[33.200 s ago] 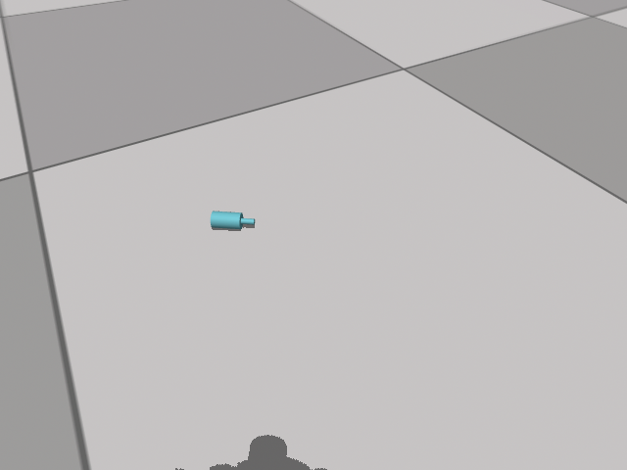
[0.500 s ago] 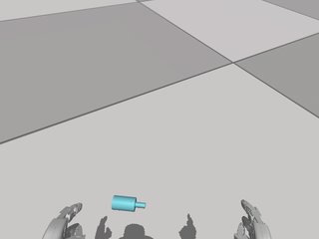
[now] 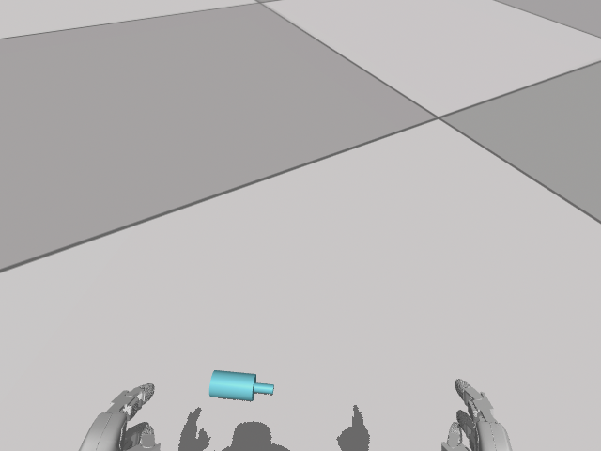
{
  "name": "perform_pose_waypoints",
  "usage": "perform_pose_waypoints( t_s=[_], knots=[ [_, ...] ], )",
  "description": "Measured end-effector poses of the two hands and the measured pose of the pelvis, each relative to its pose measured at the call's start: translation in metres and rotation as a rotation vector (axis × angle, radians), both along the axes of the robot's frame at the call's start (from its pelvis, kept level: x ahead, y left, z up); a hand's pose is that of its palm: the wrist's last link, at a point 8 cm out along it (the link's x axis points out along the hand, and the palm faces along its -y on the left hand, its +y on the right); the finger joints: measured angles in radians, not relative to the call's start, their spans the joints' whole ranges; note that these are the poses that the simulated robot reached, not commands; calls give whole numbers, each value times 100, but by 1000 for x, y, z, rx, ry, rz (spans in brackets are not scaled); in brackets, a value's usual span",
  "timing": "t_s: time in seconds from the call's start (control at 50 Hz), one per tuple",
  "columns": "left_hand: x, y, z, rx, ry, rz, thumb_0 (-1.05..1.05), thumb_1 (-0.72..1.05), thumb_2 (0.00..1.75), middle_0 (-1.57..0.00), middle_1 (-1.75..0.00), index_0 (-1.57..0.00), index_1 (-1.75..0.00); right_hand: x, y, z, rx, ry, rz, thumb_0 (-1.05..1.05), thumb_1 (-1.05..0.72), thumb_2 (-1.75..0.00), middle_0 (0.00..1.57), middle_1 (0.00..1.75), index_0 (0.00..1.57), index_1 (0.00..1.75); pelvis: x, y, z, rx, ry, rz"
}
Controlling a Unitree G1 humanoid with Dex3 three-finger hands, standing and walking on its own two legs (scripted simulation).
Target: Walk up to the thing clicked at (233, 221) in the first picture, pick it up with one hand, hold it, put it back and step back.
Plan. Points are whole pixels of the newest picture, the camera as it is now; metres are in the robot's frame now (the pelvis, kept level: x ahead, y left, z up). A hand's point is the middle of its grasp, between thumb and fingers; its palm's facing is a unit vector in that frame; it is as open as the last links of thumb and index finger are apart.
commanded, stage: home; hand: left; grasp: from above
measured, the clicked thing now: (242, 386) +0.46 +0.15 -0.68
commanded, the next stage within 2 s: stand in 0.40 s
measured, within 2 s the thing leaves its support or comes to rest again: neither
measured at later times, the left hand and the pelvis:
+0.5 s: hand out of the picture +0.16 +0.18 -0.05, palm faces +0.04 -0.98 -0.21, open 7.4 cm; pelvis +0.00 +0.00 +0.00, yaw +0 degrees
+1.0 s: hand out of the picture +0.04 +0.24 -0.11, palm faces +0.04 -0.95 -0.32, open 7.4 cm; pelvis +0.00 +0.01 +0.05, yaw +0 degrees
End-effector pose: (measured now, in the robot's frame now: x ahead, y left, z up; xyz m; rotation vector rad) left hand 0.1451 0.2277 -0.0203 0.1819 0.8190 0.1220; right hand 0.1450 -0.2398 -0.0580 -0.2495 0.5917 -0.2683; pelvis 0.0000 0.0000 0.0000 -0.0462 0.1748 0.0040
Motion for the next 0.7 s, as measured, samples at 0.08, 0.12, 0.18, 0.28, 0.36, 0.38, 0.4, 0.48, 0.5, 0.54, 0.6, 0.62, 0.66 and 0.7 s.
perform_pose_waypoints(
  t_s=[0.08,0.12,0.18,0.28,0.36,0.38,0.4,0.48,0.5,0.54,0.6,0.62,0.66,0.7],
  knots=[
    [0,0,0,1,1,-1,1,90,89,-20,-30,-20,-30,0,1,0,2,-1,-2,2,-90,-90,21,30,21,30,0,0,0,0,0,-1],
    [1,1,0,2,-4,-1,1,90,89,-20,-30,-20,-30,0,1,0,1,-2,-1,2,-90,-90,21,30,21,30,0,0,0,-1,0,0],
    [1,1,0,-2,-4,2,1,90,89,-20,-30,-20,-30,0,1,0,1,-2,-1,2,-90,-90,21,30,21,30,0,1,0,-1,1,0],
    [1,2,0,0,-5,0,1,90,89,-20,-30,-20,-30,1,2,1,-1,-1,-1,2,-90,-90,21,30,21,30,0,1,-1,-2,2,-1],
    [1,2,0,1,-3,-3,1,90,89,-20,-30,-20,-30,1,2,1,-2,0,0,2,-90,-90,21,30,21,30,0,2,-1,-3,3,-2],
    [1,2,0,0,-3,-2,1,90,89,-20,-30,-20,-30,1,2,0,-2,0,-1,2,-90,-90,21,30,21,30,0,2,-1,-3,5,-2],
    [1,2,0,-1,-3,-2,1,90,89,-20,-30,-20,-30,2,2,0,-1,0,-1,2,-90,-90,21,30,21,30,1,2,-1,-3,6,-2],
    [2,3,0,4,-7,-3,1,90,89,-20,-30,-20,-30,2,3,0,1,3,-1,2,-90,-90,21,30,21,30,1,3,-1,-3,6,-2],
    [2,3,0,2,-5,-2,1,90,89,-20,-30,-20,-30,2,3,-1,2,3,-1,2,-90,-90,21,30,21,30,1,3,-1,-4,7,-2],
    [7,6,-6,51,-40,-31,1,90,89,-21,-30,-20,-30,1,2,-8,-26,86,64,1,-90,-90,21,30,21,30,-3,2,2,8,-43,-5],
    [6,19,-23,103,-21,-40,1,90,89,-21,-30,-20,-30,-6,-5,-19,-40,271,151,1,-90,-90,21,30,21,30,-6,2,10,27,-93,-6],
    [3,24,-28,113,0,-37,1,90,89,-21,-30,-20,-30,-10,-8,-21,-31,311,152,1,-90,-90,21,30,21,30,-7,2,13,33,-105,-6],
    [-5,33,-35,121,48,-19,1,90,89,-21,-30,-20,-30,-17,-15,-20,-16,364,135,1,-90,-90,21,30,21,30,-7,2,17,42,-123,-6],
    [-16,41,-42,127,100,3,1,90,89,-21,-30,-20,-30,-25,-21,-18,-8,400,111,1,-90,-90,21,30,21,30,-6,2,22,44,-137,-6]
  ],
)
